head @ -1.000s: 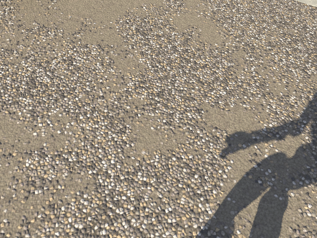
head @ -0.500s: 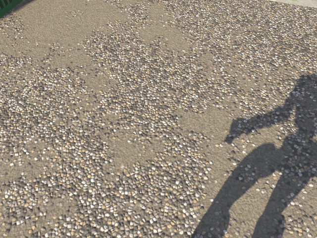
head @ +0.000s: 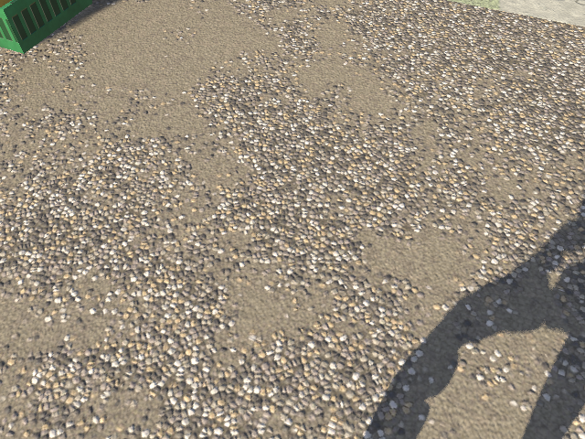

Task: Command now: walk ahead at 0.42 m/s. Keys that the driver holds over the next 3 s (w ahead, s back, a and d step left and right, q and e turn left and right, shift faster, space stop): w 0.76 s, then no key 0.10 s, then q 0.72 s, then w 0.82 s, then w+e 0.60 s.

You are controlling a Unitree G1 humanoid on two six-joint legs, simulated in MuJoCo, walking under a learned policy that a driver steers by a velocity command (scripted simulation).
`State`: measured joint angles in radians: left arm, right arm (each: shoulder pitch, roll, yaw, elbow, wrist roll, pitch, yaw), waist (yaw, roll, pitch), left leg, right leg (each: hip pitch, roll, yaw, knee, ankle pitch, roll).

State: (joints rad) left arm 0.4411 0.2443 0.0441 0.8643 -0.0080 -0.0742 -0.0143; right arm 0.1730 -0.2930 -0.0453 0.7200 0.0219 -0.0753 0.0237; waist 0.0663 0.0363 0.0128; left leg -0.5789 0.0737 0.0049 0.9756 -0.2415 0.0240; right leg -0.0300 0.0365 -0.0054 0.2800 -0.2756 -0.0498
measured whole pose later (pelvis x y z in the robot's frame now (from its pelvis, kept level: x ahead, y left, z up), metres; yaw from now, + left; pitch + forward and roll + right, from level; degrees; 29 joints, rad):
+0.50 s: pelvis +0.26 +0.08 +0.00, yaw +0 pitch +0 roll +1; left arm 0.18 0.31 0.06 0.77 0.00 -0.06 0.01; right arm 0.34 -0.27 -0.05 0.82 0.00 -0.09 0.03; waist -0.05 -0.05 0.03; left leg -0.12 -0.09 0.05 0.26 -0.15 0.09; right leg -0.67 -0.13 0.06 0.97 -0.11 0.01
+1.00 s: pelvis +0.52 +0.02 +0.00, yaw +3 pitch +1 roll -1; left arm 0.17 0.25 0.04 0.81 0.02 -0.09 -0.03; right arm 0.24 -0.31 -0.05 0.80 0.02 -0.02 -0.02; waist 0.00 0.05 0.07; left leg -0.53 0.05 -0.07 1.03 -0.37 -0.04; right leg -0.25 0.03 -0.08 0.36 -0.12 -0.06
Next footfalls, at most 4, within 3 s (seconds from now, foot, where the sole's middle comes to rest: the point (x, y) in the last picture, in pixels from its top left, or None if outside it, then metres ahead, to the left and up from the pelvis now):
0.22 left None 0.30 0.15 -0.78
0.78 right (366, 390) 0.61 -0.07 -0.78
1.28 left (266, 359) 0.68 0.17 -0.78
1.74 right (358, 350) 0.71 -0.05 -0.78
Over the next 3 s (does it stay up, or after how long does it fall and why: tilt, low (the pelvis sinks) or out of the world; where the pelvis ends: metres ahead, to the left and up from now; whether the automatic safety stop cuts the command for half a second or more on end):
stays up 1.16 0.31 0.00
